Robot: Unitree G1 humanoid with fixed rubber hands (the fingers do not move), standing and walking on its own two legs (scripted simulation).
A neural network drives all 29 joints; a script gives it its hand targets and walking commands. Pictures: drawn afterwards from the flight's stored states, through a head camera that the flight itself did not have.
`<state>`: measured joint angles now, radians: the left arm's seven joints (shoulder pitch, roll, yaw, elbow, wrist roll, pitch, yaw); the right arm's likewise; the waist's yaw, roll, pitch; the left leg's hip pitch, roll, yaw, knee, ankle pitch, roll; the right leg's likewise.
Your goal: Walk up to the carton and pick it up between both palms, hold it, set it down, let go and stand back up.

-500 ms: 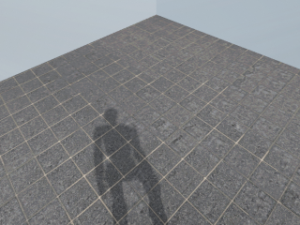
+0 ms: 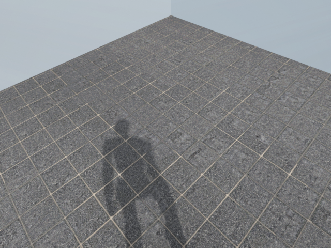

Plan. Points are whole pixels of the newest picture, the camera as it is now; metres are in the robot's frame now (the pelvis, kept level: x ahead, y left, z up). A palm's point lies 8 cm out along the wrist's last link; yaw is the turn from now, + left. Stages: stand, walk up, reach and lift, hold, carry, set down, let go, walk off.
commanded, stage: stand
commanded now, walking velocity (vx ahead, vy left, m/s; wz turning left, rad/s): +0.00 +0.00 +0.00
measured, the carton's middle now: out of the picture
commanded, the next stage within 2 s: walk up in 0.58 s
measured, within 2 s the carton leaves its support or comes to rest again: neither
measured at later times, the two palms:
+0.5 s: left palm out of the picture -0.05 +0.19 -0.15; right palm out of the picture -0.04 -0.19 -0.15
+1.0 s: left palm out of the picture -0.02 +0.27 -0.17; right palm out of the picture -0.02 -0.23 -0.15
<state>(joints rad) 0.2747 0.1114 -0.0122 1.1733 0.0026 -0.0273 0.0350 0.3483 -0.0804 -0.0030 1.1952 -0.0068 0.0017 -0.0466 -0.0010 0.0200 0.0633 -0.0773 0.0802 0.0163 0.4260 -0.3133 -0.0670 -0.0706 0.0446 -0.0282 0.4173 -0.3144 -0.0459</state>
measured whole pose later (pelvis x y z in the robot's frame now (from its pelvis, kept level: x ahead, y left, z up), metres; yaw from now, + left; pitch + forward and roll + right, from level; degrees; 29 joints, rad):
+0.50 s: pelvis -0.01 +0.00 +0.00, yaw +0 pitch -2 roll -1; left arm 0.31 0.09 -0.03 1.19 0.00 -0.03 0.04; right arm 0.32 -0.08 0.00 1.19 0.00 0.00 -0.04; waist 0.01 0.00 0.05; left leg -0.08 0.08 0.02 0.44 -0.31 -0.06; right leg -0.07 0.04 -0.03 0.41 -0.30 -0.04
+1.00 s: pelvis -0.06 +0.03 -0.02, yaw -7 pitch +0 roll -2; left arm 0.20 0.20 0.02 1.07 0.03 0.04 0.05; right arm 0.14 -0.21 -0.05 0.98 0.00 0.02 -0.09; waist 0.02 0.03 0.13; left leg -0.34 0.02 0.00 0.77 -0.43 0.02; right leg -0.34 0.09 0.06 0.66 -0.31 -0.01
